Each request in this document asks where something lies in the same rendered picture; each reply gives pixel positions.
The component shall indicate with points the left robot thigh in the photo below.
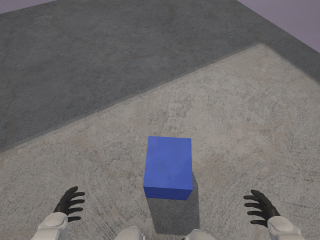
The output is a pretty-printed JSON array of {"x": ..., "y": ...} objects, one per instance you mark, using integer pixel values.
[{"x": 130, "y": 234}]

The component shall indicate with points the robot left forearm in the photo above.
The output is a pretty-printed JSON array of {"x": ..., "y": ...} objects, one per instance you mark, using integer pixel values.
[{"x": 54, "y": 227}]

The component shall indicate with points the robot right hand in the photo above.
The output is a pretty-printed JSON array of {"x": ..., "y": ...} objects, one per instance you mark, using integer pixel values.
[{"x": 264, "y": 204}]

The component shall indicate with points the robot left hand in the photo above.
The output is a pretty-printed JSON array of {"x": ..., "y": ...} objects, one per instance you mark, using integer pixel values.
[{"x": 65, "y": 203}]

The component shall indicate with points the robot right shin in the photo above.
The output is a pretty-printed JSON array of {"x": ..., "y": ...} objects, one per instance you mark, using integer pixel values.
[{"x": 196, "y": 230}]

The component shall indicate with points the robot right forearm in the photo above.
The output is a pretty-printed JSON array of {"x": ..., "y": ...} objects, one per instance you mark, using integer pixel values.
[{"x": 280, "y": 228}]

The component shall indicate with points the carton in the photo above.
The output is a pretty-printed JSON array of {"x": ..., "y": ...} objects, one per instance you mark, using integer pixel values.
[{"x": 168, "y": 168}]

